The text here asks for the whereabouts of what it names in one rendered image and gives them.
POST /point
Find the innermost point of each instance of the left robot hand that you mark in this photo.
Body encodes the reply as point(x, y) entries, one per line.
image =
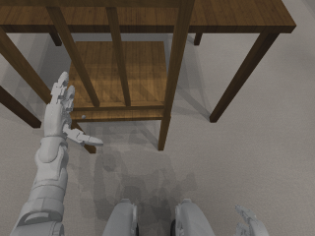
point(57, 114)

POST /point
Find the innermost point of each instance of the robot right shin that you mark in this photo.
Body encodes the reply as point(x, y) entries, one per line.
point(177, 231)

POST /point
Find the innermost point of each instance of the right robot thigh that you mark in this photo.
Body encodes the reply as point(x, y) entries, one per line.
point(191, 219)

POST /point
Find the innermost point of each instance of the robot left forearm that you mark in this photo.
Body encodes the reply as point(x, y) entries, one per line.
point(45, 202)

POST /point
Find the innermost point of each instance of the table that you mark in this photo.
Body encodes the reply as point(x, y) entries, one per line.
point(269, 18)

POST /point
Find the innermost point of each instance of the chair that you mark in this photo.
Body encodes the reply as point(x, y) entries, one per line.
point(114, 80)

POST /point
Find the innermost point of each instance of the right robot hand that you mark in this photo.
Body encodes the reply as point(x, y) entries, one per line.
point(256, 227)

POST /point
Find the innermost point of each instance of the robot left upper arm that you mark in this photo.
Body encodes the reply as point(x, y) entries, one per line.
point(49, 228)

